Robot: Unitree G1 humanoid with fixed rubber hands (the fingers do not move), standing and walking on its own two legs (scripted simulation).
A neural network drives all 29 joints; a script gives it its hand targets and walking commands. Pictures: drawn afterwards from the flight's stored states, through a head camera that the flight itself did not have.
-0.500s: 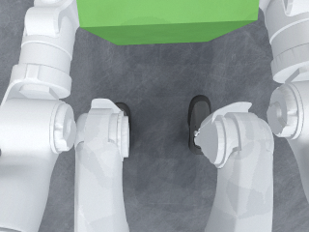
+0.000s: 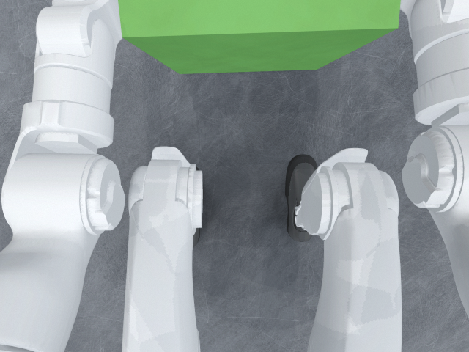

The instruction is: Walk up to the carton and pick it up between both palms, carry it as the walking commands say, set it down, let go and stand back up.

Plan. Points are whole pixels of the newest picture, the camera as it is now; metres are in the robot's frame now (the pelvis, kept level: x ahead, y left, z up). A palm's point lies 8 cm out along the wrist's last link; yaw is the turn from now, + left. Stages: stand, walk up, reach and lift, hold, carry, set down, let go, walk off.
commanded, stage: reach and lift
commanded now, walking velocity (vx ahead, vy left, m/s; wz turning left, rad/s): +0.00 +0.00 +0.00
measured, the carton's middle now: out of the picture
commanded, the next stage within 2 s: none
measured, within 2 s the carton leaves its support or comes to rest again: neither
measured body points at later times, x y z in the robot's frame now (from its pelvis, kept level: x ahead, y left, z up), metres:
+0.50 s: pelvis -0.01 +0.00 +0.05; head +0.32 +0.00 +0.35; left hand +0.54 +0.19 -0.04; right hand +0.58 -0.16 -0.03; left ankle +0.15 +0.14 -0.37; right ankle +0.17 -0.13 -0.37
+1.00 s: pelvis -0.01 -0.01 +0.11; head +0.30 +0.00 +0.43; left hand +0.52 +0.19 +0.04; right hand +0.56 -0.16 +0.04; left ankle +0.14 +0.14 -0.37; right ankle +0.17 -0.13 -0.37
